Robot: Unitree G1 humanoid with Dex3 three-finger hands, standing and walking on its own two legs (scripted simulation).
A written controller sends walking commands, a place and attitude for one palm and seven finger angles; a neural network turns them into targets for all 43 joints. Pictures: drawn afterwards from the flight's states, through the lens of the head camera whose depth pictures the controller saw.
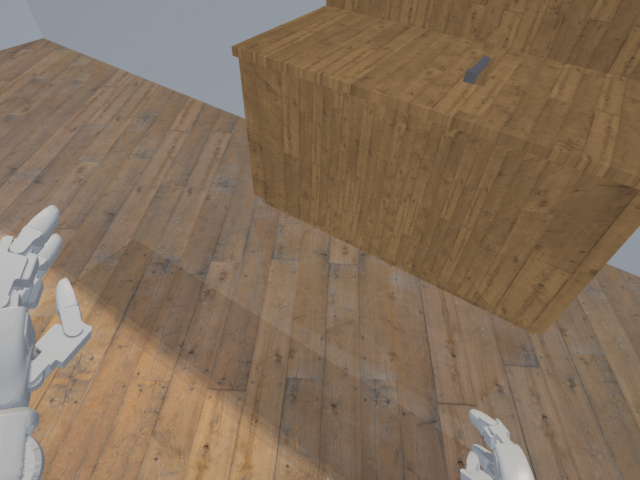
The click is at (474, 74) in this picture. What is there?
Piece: tap's lever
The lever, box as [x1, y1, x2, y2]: [463, 68, 478, 83]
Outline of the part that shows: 469,68 465,73 463,81 473,83 476,79 478,70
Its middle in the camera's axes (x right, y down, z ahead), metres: +0.40 -0.43 +1.02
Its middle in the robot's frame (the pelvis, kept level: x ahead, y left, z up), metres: +1.08 -0.33 +0.05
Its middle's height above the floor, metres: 0.82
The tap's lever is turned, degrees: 0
